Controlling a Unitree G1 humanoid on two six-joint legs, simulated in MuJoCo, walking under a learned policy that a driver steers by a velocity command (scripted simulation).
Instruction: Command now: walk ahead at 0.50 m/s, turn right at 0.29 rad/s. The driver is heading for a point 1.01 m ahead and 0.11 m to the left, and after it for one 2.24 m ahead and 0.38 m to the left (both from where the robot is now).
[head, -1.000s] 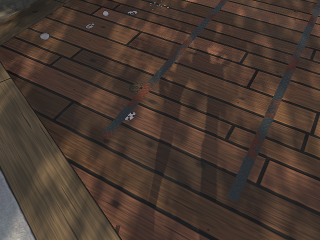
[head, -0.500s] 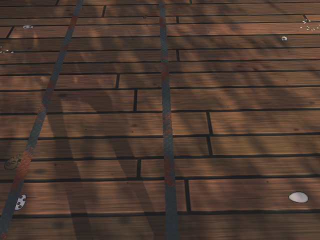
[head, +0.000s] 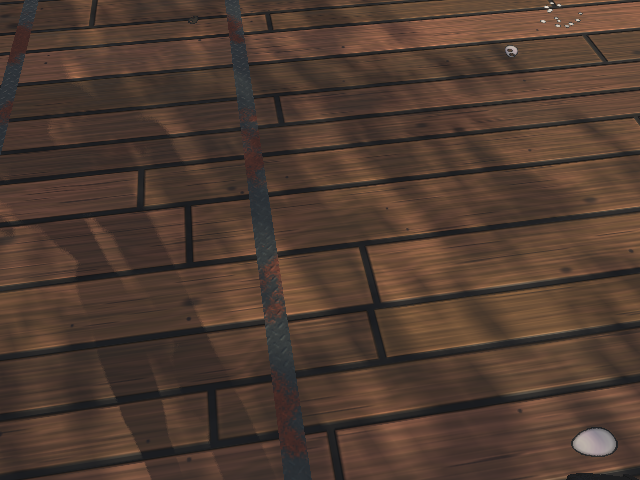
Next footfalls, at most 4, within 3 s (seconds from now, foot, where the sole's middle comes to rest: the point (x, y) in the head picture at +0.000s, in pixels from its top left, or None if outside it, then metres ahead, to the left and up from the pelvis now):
0.10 left None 0.23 0.15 -0.77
0.64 right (394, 465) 0.51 -0.10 -0.77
1.18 left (297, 323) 0.83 0.13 -0.77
1.64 right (391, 248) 1.08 -0.10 -0.77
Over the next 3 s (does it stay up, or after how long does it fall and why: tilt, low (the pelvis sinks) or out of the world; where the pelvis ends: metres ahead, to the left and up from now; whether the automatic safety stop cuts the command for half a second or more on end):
stays up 1.01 0.02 0.00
